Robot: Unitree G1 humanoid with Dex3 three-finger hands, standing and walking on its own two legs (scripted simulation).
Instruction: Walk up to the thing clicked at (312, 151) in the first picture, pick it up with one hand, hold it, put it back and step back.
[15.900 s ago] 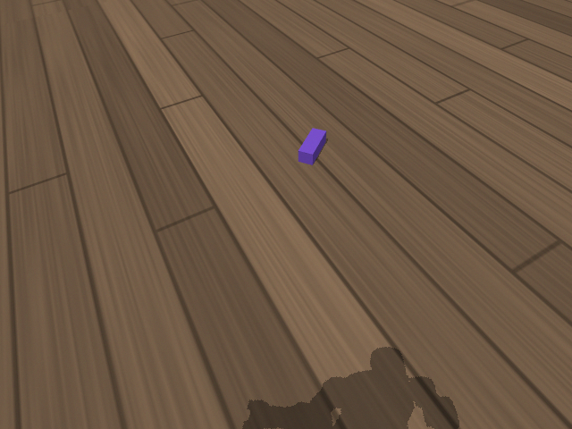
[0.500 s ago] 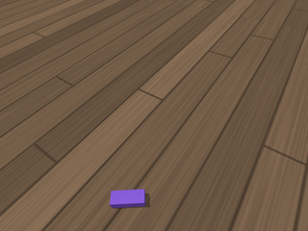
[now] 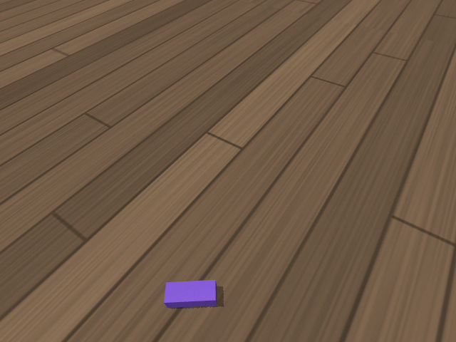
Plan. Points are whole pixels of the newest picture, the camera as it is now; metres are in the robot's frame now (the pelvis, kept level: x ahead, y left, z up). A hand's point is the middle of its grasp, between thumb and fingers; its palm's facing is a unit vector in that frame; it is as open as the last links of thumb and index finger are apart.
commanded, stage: stand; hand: left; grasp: from above
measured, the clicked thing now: (191, 293) +0.43 +0.22 -0.75
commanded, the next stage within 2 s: rise first in 0.78 s
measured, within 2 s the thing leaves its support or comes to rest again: neither
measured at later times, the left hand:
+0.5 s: hand out of the picture +0.07 +0.25 -0.16, palm faces -0.04 -0.94 -0.34, open 7.4 cm
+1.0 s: hand out of the picture +0.12 +0.25 -0.16, palm faces +0.04 -0.94 -0.34, open 7.8 cm
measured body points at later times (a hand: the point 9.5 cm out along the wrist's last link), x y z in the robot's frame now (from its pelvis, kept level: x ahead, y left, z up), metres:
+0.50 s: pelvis +0.00 +0.00 +0.00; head +0.02 +0.00 +0.45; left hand +0.07 +0.30 -0.14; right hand +0.07 -0.30 -0.13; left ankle +0.00 +0.11 -0.75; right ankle -0.01 -0.12 -0.75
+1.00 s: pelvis +0.00 +0.00 -0.01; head +0.04 +0.00 +0.44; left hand +0.12 +0.30 -0.14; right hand +0.10 -0.29 -0.13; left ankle +0.00 +0.11 -0.75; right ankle -0.01 -0.12 -0.75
